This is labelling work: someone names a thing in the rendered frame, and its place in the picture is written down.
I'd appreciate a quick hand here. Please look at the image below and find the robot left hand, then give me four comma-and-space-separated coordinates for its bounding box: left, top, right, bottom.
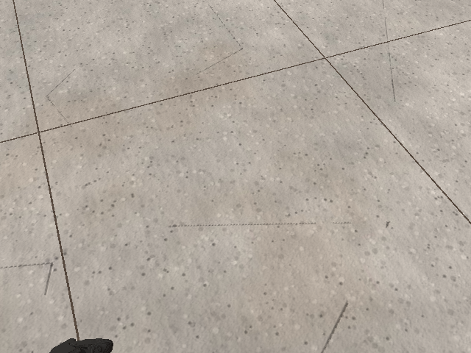
49, 338, 113, 353

